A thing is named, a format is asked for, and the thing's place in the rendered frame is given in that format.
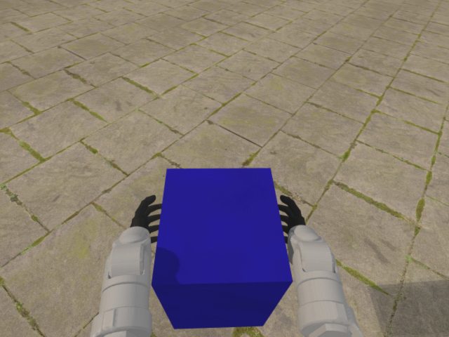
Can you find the robot left hand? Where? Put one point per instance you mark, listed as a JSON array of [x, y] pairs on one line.
[[142, 219]]

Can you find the robot left forearm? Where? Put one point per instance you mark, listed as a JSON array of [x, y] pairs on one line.
[[124, 305]]

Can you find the robot right forearm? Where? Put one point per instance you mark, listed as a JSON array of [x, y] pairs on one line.
[[323, 308]]

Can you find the carton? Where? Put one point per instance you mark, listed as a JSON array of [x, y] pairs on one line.
[[221, 257]]

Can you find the robot right hand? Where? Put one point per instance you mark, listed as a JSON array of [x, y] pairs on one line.
[[294, 215]]

